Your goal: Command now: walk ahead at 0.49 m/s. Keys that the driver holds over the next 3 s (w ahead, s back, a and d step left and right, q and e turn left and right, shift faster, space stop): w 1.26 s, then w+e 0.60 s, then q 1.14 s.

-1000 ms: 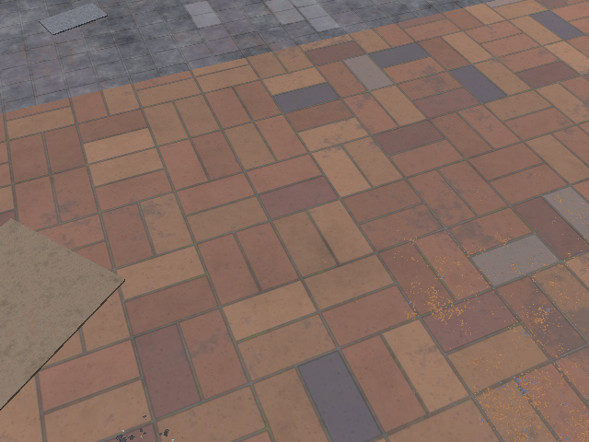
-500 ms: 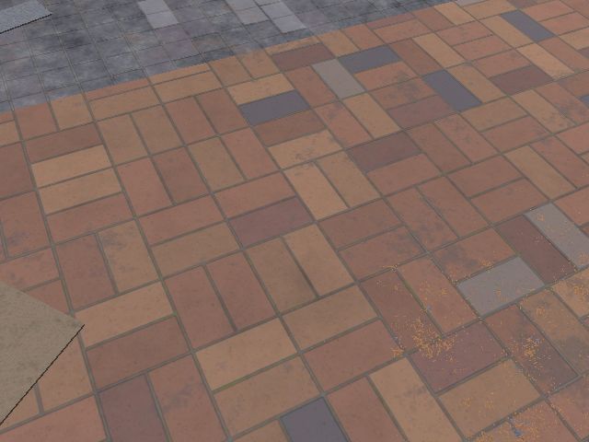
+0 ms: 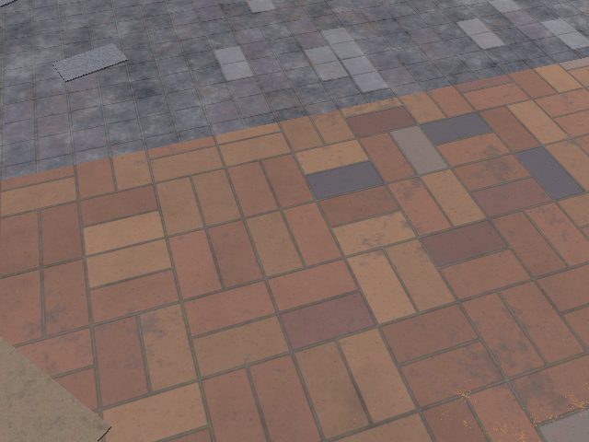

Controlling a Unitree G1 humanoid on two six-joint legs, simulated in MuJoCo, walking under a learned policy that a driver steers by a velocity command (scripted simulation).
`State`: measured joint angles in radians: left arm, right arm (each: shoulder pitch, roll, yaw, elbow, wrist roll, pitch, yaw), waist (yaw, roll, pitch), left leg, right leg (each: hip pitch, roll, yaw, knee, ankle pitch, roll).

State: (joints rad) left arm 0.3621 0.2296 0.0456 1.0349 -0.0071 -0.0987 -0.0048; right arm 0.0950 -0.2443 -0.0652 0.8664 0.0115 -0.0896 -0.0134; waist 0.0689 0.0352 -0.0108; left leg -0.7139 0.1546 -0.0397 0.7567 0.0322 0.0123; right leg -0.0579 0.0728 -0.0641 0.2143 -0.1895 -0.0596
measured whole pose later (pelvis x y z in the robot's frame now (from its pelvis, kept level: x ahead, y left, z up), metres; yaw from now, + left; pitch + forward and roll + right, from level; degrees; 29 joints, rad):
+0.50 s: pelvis +0.28 +0.07 +0.00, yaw +0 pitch +2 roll +1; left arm 0.11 0.26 0.07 0.91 -0.01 -0.07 0.00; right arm 0.37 -0.22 -0.06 0.97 0.00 -0.10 0.01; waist -0.05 -0.04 -0.01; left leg -0.09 -0.05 0.07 0.22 -0.17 0.06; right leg -0.70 -0.14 0.04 0.84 -0.03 -0.02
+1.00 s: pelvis +0.56 -0.01 +0.00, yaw -1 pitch +1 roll -1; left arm 0.32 0.23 0.06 0.99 0.00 -0.10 -0.02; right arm 0.16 -0.27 -0.08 0.90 0.01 -0.08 -0.02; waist 0.04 0.04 0.00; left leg -0.67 0.14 -0.03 0.99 -0.15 0.02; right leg -0.16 0.06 -0.07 0.28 -0.16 -0.07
